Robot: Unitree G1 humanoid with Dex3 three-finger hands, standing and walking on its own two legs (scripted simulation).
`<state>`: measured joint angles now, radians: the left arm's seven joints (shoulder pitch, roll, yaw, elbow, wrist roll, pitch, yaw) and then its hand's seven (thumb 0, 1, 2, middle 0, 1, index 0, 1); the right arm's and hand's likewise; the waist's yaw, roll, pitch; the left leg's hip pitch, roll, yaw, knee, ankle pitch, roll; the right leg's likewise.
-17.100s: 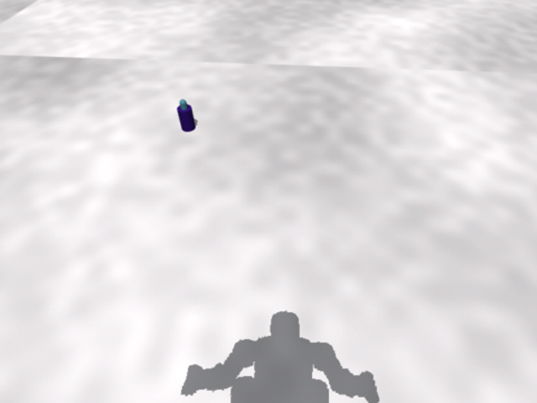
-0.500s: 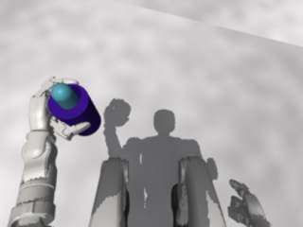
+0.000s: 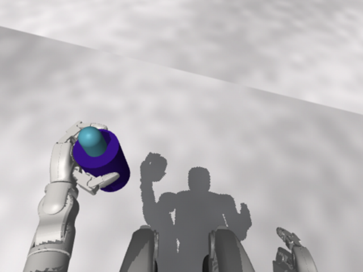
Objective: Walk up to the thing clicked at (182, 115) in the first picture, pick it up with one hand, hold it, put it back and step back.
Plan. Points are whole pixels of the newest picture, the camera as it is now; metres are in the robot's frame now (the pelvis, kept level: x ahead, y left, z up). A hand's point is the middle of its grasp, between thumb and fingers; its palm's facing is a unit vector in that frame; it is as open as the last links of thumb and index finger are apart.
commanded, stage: lift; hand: left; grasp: from the side
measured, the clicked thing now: (102, 157) +0.35 +0.19 +0.02
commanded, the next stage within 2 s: hold in 1.00 s
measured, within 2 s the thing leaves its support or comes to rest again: neither
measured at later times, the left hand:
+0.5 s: hand (92, 139) +0.36 +0.18 +0.09, palm faces +0.09 -1.00 -0.03, open 11.7 cm
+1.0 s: hand (93, 126) +0.36 +0.17 +0.12, palm faces +0.06 -1.00 -0.01, open 11.7 cm
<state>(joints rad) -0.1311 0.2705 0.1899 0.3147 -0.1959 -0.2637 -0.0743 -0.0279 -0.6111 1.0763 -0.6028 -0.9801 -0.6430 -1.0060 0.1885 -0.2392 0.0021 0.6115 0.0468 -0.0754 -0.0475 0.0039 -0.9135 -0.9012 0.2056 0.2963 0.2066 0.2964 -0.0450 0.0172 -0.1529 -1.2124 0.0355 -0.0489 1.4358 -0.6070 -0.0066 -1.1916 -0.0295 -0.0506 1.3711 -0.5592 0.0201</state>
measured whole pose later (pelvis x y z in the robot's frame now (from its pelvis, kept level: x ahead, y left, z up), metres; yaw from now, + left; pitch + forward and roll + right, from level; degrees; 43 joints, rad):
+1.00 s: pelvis +0.04 +0.00 +0.09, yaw +0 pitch +10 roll -1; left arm -0.12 0.22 0.16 0.43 -0.19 -0.33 -0.11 -0.03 -0.61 1.08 -0.59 -0.99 -0.63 -1.02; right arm 0.23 -0.22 0.01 0.66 0.01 -0.05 -0.06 0.00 -0.91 -0.90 0.20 0.30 0.21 0.30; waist -0.03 0.01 -0.04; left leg -0.65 0.04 -0.01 0.95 -0.47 -0.01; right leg -0.65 -0.02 -0.03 0.91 -0.43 0.02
